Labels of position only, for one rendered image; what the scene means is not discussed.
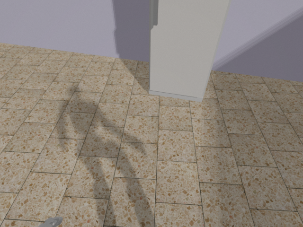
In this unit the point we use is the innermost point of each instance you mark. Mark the robot left hand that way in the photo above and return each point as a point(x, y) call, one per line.
point(51, 222)

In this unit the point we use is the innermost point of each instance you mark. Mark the fridge door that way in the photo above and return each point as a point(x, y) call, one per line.
point(183, 44)

